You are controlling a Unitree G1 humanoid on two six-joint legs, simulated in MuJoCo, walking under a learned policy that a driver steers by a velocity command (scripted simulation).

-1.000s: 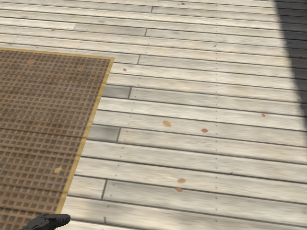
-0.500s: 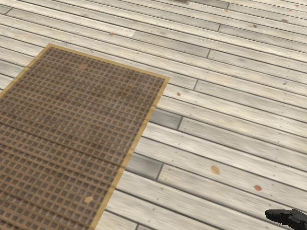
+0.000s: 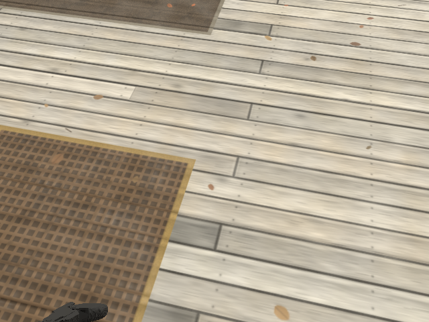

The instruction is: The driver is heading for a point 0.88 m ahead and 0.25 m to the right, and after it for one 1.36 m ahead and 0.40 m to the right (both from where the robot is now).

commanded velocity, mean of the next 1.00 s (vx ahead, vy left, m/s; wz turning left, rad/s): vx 0.50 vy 0.00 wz -0.17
